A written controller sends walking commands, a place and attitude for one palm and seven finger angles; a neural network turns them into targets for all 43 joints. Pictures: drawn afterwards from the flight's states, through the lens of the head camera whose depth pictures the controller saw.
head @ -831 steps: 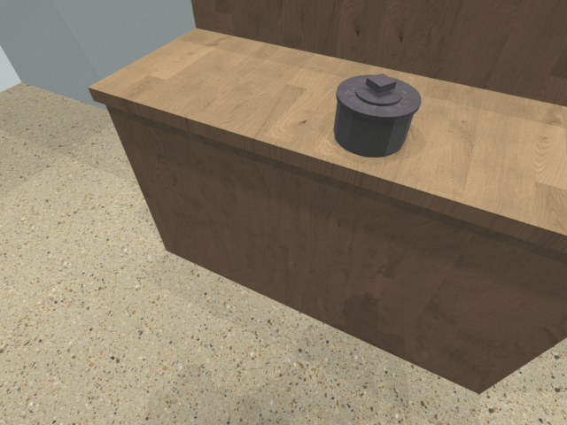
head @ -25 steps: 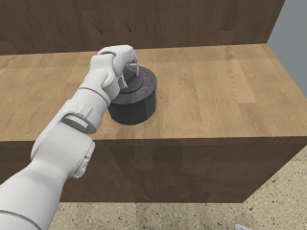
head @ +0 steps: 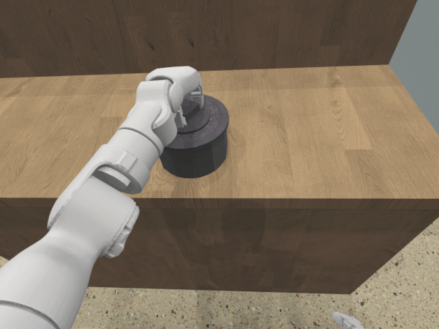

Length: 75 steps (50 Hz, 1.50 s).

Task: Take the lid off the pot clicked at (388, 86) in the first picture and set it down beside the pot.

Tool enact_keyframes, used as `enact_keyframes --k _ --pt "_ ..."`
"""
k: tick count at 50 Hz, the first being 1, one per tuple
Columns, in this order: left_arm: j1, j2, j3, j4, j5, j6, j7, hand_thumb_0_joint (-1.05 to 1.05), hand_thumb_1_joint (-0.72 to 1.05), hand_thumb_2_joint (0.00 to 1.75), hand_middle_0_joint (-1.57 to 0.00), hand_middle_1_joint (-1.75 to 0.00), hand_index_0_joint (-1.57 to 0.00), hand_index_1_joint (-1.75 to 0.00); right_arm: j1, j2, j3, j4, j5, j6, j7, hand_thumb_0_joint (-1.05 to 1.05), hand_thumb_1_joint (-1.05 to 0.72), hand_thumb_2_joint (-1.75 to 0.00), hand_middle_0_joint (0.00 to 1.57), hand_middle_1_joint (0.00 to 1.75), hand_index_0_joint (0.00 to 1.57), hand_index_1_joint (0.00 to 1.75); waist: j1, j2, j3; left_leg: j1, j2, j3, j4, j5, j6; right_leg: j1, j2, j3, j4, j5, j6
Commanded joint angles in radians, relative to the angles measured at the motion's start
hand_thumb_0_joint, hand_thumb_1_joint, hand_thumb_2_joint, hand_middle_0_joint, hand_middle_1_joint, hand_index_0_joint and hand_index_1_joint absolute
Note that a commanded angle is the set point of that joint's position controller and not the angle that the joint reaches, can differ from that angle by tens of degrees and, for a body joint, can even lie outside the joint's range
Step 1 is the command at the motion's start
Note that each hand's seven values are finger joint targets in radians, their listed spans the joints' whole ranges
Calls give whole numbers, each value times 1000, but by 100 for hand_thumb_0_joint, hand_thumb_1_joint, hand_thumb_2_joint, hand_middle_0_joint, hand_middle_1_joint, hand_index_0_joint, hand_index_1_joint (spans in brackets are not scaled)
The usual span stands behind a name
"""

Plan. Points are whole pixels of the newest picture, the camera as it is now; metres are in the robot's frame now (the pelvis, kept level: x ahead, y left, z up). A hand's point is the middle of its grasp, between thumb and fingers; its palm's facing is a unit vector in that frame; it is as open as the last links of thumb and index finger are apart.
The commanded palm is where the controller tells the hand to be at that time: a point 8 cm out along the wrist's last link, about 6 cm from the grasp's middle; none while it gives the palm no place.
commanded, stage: close the fingers and squeeze the knob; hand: left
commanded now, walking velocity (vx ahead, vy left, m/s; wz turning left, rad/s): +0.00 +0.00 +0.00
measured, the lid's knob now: (185, 109) +0.50 +0.06 +0.15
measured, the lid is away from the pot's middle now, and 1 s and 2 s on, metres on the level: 0.00 0.01 0.01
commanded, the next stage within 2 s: lift the lid straight up in 0.12 s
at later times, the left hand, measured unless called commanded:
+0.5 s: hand (179, 108) +0.47 +0.06 +0.17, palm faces -0.35 -0.02 -0.94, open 7.8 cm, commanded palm +0.46 +0.07 +0.25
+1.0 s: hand (171, 89) +0.47 +0.07 +0.21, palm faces -0.28 -0.04 -0.96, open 7.8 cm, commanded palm +0.46 +0.07 +0.29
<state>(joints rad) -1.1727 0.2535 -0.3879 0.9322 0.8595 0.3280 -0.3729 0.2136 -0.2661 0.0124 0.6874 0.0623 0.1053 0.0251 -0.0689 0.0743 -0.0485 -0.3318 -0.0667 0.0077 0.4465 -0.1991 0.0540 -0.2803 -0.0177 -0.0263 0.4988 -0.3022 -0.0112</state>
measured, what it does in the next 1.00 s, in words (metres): stands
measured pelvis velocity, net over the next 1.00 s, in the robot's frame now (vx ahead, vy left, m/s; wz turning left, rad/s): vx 0.00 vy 0.00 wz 0.00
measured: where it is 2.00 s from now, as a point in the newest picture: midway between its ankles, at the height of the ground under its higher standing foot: outside the picture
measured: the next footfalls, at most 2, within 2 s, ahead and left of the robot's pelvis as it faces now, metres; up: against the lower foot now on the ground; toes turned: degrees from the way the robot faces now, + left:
none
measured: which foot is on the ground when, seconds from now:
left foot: down 0.00-1.00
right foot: down 0.00-1.00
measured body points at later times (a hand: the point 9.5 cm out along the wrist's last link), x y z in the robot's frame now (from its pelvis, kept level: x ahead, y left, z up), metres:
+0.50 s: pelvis +0.00 +0.00 +0.00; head +0.03 -0.04 +0.45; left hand +0.48 +0.06 +0.22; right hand +0.09 -0.26 -0.14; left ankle +0.01 +0.09 -0.74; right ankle -0.03 -0.11 -0.74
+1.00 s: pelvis +0.00 +0.00 +0.00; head +0.02 -0.04 +0.45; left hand +0.48 +0.07 +0.27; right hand +0.11 -0.25 -0.13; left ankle +0.01 +0.09 -0.74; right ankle -0.03 -0.11 -0.74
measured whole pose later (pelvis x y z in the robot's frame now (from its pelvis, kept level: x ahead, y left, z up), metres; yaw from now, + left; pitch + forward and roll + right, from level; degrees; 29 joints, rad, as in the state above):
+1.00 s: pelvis +0.00 +0.00 +0.00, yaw +0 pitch +4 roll +1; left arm -1.26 0.31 -0.34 0.93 0.85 0.31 -0.44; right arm 0.21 -0.27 0.01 0.70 0.06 0.03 0.02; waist -0.07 0.08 -0.04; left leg -0.31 -0.07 0.01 0.43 -0.19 0.05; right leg -0.27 -0.02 -0.02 0.49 -0.30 -0.01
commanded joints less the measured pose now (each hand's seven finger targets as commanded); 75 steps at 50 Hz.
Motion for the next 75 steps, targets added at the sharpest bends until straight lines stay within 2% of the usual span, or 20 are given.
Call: enact_keyframes --k 1,14,15,21,24,25,29,35,44,50,51,54,55,58,64,65,69,72,74,75 --pt "-546 134 54 -152 21 -2 27 0 58 98 -90 -105 -76 -97 -38 -111 -38 -107 -5 -34 -9 0 -90 -90 20 30 20 30 -26 -146 -362 286 -2 -48 8 267 29 -7 39 -12 -50 406 -29" --pt "-614 151 66 -171 -2 -15 13 0 65 101 -95 -106 -80 -100 -23 -114 -39 -107 -7 -51 -25 0 -90 -90 20 30 20 30 -34 -151 -385 277 -9 -47 4 243 36 20 31 -4 -58 422 -28" --pt "-637 215 105 -180 17 -17 15 0 65 101 -95 -106 -80 -100 -25 -116 -35 -103 -8 -56 -25 0 -90 -90 20 30 20 30 -27 -145 -405 283 -9 -49 3 236 35 37 35 2 -55 425 -26" --pt "-717 268 130 -226 23 -35 17 0 65 101 -95 -106 -80 -100 -24 -110 -36 -103 -7 -90 -29 0 -90 -90 20 30 20 30 -21 -129 -453 312 -13 -55 7 268 37 65 34 13 -49 468 -25" --pt "-709 211 94 -268 -1 -48 14 0 65 101 -95 -106 -80 -100 -16 -105 -45 -110 -10 -106 -23 0 -90 -90 20 30 20 30 -21 -113 -474 343 -10 -63 19 348 38 65 29 9 -47 509 -27" --pt "-726 265 133 -267 19 -47 15 0 65 101 -95 -106 -80 -100 -16 -108 -46 -99 -9 -107 -20 0 -90 -90 20 30 20 30 -18 -141 -483 352 -6 -63 19 351 36 73 37 9 -44 518 -23" --pt "-727 236 117 -240 -6 -38 18 0 65 101 -95 -106 -80 -100 -9 -116 -47 -91 -8 -112 -18 0 -90 -90 20 30 20 30 -21 -131 -434 331 -7 -61 7 326 36 43 32 3 -48 484 -27" --pt "-765 335 181 -228 32 -46 27 0 65 101 -95 -106 -80 -100 -17 -111 -41 -90 -13 -133 -19 0 -90 -90 20 30 20 30 -5 -151 -482 322 -9 -58 9 310 35 81 31 16 -41 495 -24" --pt "-696 246 125 -214 15 -33 -1 0 65 101 -95 -106 -80 -101 -36 -112 -44 -113 -7 -114 -6 0 -90 -90 20 30 20 30 -6 -155 -462 319 -4 -52 16 379 36 71 23 6 -45 513 -25" --pt "-825 337 163 -284 31 -36 -10 0 65 101 -95 -106 -80 -101 -55 -108 -34 -115 -3 -126 -13 0 -90 -90 20 30 20 30 -6 -129 -470 337 -8 -59 9 326 34 71 27 14 -46 486 -25" --pt "-855 277 109 -302 28 -38 -15 0 65 101 -95 -106 -80 -101 -62 -102 -33 -118 -2 -131 -12 0 -90 -90 20 30 20 30 -15 -105 -473 355 -9 -65 10 345 32 54 29 10 -43 485 -27" --pt "-803 245 99 -288 11 -39 -19 0 65 101 -95 -106 -80 -101 -44 -107 -43 -109 -5 -131 -8 0 -90 -90 20 30 20 30 -15 -109 -473 385 1 -77 19 412 29 35 28 1 -49 474 -30" --pt "-825 301 139 -282 31 -34 -19 0 65 101 -95 -106 -80 -101 -50 -106 -38 -109 -6 -131 -5 0 -90 -90 20 30 20 30 -5 -124 -473 363 -1 -74 9 358 25 48 34 3 -47 455 -28" --pt "-824 293 135 -210 31 -17 -18 0 65 101 -95 -106 -80 -101 -51 -109 -29 -102 -1 -125 -11 0 -90 -90 20 30 20 30 -6 -165 -399 297 -9 -59 -14 252 27 33 33 -1 -55 407 -29" --pt "-849 278 121 -234 20 -31 -18 0 65 101 -95 -106 -80 -101 -51 -111 -31 -109 -5 -129 -15 0 -90 -90 20 30 20 30 -7 -129 -439 324 -3 -68 -10 282 25 41 22 1 -57 402 -36" --pt "-885 323 147 -258 44 -34 -17 0 65 101 -95 -106 -80 -101 -61 -104 -27 -116 -8 -136 -13 0 -90 -90 20 30 20 30 1 -122 -473 334 -4 -66 -9 276 25 55 26 9 -53 405 -32" --pt "-872 235 90 -247 13 -35 -24 0 65 101 -95 -106 -80 -101 -55 -105 -32 -114 -4 -135 -10 0 -90 -90 20 30 20 30 -12 -115 -457 347 2 -72 -5 325 22 36 24 -1 -55 412 -35" --pt "-892 309 144 -229 39 -23 -25 0 65 101 -95 -106 -80 -101 -63 -104 -26 -109 -6 -139 -7 0 -90 -90 20 30 20 30 4 -146 -445 328 1 -71 -14 289 22 41 30 1 -51 396 -34" --pt "-889 256 113 -261 8 -33 -27 0 65 101 -95 -106 -80 -101 -65 -107 -31 -116 -7 -140 -8 0 -90 -90 20 30 20 30 0 -121 -462 344 1 -69 -10 316 22 46 21 1 -55 408 -36" --pt "-883 322 160 -216 34 -25 -26 0 65 101 -95 -106 -80 -101 -67 -102 -26 -111 -8 -140 -8 0 -90 -90 20 30 20 30 10 -162 -447 316 1 -69 -16 279 22 53 28 3 -54 390 -33"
